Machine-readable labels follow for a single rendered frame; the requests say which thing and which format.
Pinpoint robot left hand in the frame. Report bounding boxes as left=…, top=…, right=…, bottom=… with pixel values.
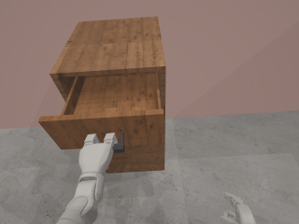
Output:
left=78, top=133, right=118, bottom=175

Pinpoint handle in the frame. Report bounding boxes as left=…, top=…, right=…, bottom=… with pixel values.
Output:
left=90, top=132, right=125, bottom=153

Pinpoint robot left forearm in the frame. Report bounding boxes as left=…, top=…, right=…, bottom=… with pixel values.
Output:
left=56, top=172, right=105, bottom=224

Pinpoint cabinet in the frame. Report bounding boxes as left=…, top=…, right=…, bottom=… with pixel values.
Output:
left=50, top=16, right=166, bottom=174

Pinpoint robot right hand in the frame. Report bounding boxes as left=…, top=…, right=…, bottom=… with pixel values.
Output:
left=221, top=192, right=256, bottom=224

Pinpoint drawer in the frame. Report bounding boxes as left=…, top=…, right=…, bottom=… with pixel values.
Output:
left=38, top=71, right=164, bottom=150

